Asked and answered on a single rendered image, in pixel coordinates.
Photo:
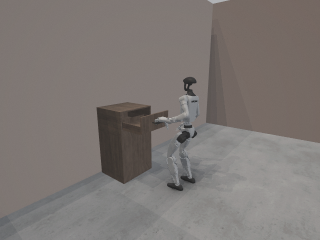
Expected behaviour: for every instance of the right robot upper arm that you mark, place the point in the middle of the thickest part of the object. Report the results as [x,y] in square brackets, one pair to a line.
[197,110]

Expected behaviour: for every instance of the right robot hand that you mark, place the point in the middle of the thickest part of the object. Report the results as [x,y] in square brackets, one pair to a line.
[180,127]

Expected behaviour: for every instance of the robot right shin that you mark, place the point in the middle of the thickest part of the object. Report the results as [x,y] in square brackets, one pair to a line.
[186,165]

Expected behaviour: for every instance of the drawer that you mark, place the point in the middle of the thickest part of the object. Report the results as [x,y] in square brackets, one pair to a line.
[143,124]

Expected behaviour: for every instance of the left robot hand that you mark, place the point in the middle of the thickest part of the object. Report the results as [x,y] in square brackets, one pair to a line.
[162,119]

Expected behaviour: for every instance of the left robot upper arm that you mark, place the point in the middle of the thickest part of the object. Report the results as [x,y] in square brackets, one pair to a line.
[184,106]

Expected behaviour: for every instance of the left robot forearm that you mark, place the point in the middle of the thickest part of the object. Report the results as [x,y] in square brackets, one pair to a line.
[176,119]

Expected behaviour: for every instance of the cabinet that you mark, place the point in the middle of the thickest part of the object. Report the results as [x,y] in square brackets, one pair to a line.
[124,155]

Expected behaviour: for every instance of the right robot foot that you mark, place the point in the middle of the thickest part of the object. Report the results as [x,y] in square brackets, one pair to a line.
[186,178]

